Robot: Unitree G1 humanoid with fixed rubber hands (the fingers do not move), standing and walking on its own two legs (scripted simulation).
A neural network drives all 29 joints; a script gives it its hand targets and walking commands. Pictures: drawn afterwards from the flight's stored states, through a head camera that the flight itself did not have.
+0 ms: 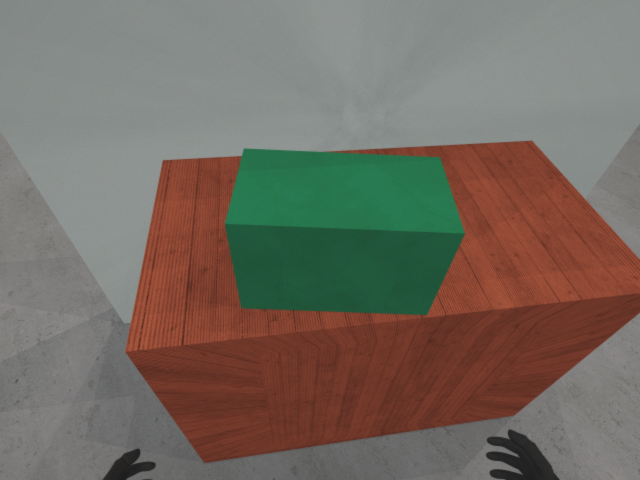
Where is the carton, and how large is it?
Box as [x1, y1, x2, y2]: [225, 148, 464, 314]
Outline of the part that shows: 244,148 225,221 226,232 241,307 412,314 427,313 464,234 439,157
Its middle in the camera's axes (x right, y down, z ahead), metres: +0.03 -0.01 +0.63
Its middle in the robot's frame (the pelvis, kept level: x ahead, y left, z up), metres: +0.50 -0.02 +0.01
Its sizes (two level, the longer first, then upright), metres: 0.313 0.168 0.201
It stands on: a pedestal, 0.68 m high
